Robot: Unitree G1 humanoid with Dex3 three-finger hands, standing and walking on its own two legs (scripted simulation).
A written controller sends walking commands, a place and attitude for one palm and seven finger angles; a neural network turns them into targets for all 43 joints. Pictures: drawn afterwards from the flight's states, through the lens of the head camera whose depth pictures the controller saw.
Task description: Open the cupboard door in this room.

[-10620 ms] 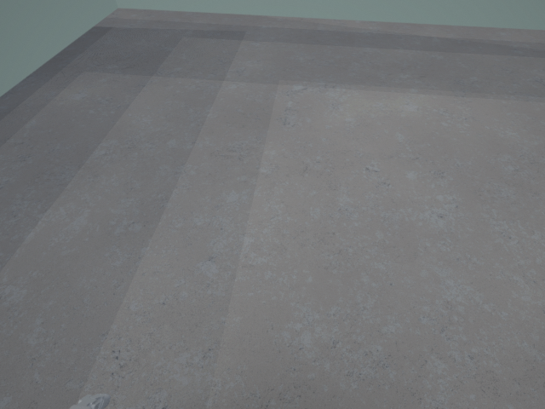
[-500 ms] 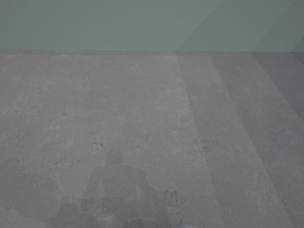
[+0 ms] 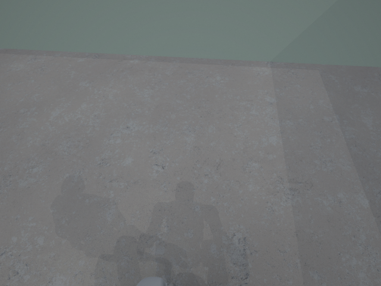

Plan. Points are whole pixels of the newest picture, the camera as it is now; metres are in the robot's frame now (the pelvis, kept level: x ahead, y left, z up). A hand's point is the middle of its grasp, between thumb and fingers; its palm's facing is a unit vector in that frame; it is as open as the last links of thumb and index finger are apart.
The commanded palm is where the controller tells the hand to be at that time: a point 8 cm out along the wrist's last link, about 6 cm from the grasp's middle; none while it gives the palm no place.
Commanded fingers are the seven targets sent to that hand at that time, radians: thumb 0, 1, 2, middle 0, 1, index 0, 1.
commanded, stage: turn or walk to find it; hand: left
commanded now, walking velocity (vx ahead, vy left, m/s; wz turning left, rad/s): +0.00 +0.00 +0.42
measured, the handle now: out of the picture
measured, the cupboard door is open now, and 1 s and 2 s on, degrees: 0 0 0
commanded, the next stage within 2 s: none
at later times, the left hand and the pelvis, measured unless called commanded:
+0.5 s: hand out of the picture +0.02 +0.27 -0.16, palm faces +0.22 -0.94 -0.25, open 7.3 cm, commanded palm none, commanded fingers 0.00 0.90 0.90 -0.20 -0.30 -0.20 -0.30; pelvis -0.03 +0.04 +0.00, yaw +11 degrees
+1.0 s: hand out of the picture -0.10 +0.22 -0.17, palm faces +0.45 -0.86 -0.23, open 7.3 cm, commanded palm none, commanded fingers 0.00 0.90 0.90 -0.20 -0.30 -0.20 -0.30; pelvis -0.06 +0.02 -0.01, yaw +26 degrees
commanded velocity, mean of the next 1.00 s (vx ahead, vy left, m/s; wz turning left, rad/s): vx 0.00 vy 0.00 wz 0.42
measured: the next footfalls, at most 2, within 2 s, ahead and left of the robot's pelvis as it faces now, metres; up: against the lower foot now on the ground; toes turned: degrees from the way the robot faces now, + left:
left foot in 0.14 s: +0.01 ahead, +0.15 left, +0.00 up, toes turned +8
right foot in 0.62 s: +0.03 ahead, -0.08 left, +0.00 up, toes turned +11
